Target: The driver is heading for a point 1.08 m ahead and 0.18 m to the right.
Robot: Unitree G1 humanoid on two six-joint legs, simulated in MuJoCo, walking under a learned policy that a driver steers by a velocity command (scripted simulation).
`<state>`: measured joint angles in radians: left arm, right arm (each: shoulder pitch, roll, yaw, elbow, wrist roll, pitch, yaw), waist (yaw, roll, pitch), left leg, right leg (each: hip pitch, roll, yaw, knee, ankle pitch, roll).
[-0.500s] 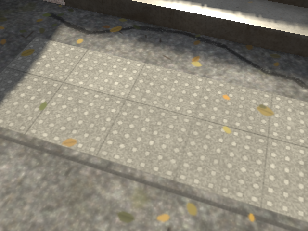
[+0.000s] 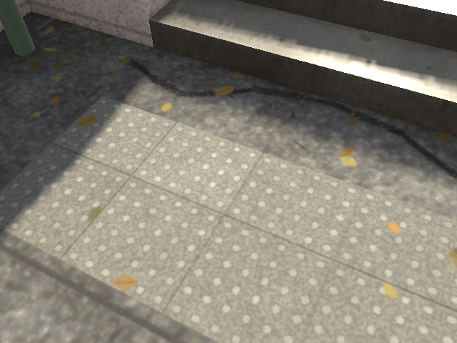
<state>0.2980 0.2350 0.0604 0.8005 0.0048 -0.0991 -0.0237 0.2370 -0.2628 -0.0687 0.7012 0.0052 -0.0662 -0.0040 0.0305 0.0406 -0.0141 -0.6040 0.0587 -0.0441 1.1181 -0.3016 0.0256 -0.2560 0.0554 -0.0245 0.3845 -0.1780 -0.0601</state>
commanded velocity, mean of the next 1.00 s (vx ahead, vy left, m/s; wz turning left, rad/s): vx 0.50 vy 0.00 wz -0.32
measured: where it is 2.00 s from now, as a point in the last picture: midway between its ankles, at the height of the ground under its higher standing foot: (300, 194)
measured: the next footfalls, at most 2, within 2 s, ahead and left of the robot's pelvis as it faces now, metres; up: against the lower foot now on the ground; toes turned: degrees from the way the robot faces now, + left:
left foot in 0.30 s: +0.32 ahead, +0.16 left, +0.00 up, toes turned +0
right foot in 0.84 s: +0.55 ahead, -0.15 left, +0.00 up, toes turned -21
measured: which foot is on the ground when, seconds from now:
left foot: up 0.00-0.28, down 0.30-0.82, up 0.84-1.00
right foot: down 0.00-0.32, up 0.34-0.82, down 0.84-1.00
